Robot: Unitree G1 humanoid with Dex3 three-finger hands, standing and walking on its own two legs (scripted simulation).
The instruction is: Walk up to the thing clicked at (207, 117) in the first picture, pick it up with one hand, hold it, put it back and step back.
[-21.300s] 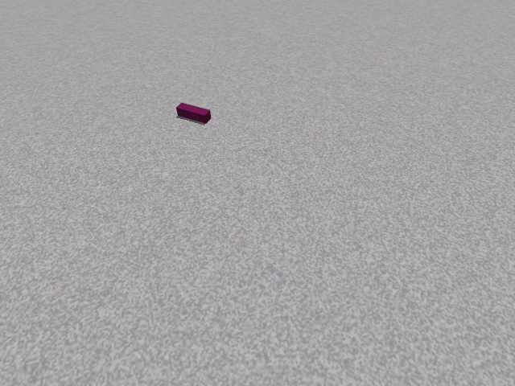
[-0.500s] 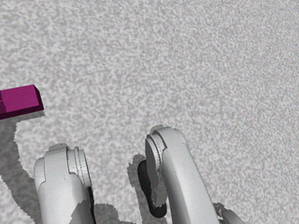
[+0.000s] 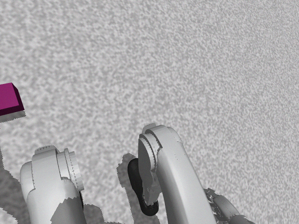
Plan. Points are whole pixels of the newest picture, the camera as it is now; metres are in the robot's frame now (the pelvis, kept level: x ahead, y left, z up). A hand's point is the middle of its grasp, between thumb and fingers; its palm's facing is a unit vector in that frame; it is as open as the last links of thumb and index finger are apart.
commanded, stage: rest palm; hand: left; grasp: from above
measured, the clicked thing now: out of the picture +0.44 +0.38 -0.28
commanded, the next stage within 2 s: close in 1.08 s
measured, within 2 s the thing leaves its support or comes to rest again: neither
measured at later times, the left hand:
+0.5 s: hand out of the picture +0.43 +0.36 -0.24, palm faces -0.45 -0.16 -0.88, open 14.4 cm
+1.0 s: hand out of the picture +0.43 +0.36 -0.26, palm faces -0.45 -0.17 -0.88, open 14.2 cm
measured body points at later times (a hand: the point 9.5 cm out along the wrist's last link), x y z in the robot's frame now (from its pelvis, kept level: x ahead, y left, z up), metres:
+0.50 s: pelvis +0.01 +0.00 -0.01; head +0.27 +0.13 +0.33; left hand +0.45 +0.37 -0.19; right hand +0.09 -0.26 -0.07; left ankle +0.07 +0.13 -0.28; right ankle +0.11 -0.11 -0.28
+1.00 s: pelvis +0.00 +0.01 -0.01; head +0.28 +0.14 +0.32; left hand +0.45 +0.37 -0.21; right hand +0.08 -0.25 -0.07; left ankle +0.07 +0.13 -0.28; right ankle +0.11 -0.11 -0.28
